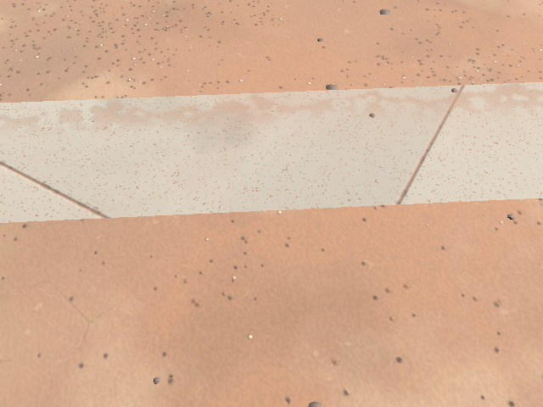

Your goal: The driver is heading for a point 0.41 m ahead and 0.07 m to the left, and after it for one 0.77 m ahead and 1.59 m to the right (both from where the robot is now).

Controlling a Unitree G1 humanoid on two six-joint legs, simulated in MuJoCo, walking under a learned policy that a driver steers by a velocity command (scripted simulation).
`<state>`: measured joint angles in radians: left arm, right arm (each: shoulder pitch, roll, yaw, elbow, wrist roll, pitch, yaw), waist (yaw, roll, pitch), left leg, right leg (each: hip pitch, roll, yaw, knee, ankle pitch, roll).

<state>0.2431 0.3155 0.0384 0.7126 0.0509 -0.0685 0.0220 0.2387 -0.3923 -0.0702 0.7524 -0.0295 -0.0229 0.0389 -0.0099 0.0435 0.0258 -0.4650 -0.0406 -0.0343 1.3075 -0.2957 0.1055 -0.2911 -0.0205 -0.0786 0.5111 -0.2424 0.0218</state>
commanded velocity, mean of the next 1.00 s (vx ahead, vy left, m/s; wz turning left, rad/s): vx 1.00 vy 0.00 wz -0.10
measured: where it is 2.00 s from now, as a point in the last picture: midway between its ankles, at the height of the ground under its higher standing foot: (345, 77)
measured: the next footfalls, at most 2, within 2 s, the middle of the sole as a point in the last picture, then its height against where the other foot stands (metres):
left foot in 0.32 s outside the picture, level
right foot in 0.76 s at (263, 257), level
